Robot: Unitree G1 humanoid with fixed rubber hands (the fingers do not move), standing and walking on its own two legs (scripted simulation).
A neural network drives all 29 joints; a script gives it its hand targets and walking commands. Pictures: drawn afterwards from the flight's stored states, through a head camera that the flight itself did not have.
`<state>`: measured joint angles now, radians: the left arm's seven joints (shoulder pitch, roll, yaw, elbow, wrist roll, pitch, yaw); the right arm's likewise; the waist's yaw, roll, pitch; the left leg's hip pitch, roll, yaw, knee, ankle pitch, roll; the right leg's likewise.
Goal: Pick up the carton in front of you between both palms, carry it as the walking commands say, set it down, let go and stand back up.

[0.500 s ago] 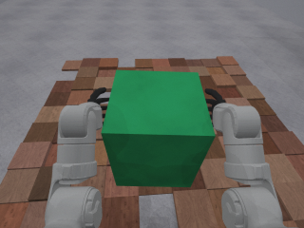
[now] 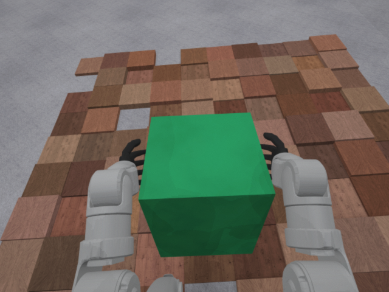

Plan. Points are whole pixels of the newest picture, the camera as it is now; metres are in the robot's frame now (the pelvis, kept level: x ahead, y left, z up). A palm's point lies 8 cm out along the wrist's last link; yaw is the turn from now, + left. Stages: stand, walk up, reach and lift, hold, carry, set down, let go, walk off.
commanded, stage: carry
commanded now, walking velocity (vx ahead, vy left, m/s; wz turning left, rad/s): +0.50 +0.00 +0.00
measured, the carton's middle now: (203, 187) +0.34 +0.00 -0.01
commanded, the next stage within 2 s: none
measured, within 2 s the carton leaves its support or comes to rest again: neither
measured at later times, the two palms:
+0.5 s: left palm (154, 55) +0.70 +0.13 +0.10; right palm (265, 55) +0.67 -0.17 +0.10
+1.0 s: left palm (168, 4) +0.96 +0.11 +0.12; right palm out of the picture +0.97 -0.19 +0.12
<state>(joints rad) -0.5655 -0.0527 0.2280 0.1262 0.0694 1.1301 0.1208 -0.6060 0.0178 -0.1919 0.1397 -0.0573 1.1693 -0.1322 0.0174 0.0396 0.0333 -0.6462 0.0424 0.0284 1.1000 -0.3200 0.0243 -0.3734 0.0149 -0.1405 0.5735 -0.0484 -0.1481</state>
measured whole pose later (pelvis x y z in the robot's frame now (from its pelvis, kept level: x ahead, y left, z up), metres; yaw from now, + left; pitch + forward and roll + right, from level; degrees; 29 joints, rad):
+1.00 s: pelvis +0.62 -0.05 +0.02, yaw +1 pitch +6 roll +1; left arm -0.55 -0.06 0.23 -0.01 0.06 1.18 0.13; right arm -0.58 0.05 -0.20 0.01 -0.07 1.19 -0.12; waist 0.02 0.02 -0.04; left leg -0.62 0.08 0.06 0.75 -0.19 -0.02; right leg -0.24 -0.02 -0.16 0.35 -0.22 -0.05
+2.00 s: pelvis +1.25 -0.05 +0.00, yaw +0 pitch +5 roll +1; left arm -0.67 -0.01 0.21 0.21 0.07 1.12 0.11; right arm -0.69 -0.01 -0.20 0.20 -0.07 1.16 -0.12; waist 0.01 0.02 -0.03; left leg -0.77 0.09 0.07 1.04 -0.25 0.02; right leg -0.21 -0.01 -0.17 0.43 -0.26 -0.10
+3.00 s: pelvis +1.94 -0.06 +0.01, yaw -1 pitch +3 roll -2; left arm -0.39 -0.08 0.13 -0.14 0.10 1.23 0.11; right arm -0.37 0.07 -0.16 -0.18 -0.10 1.25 -0.09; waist 0.04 0.02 -0.15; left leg -0.56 0.09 0.11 0.54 -0.01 0.04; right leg 0.02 -0.03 -0.19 0.36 -0.42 0.03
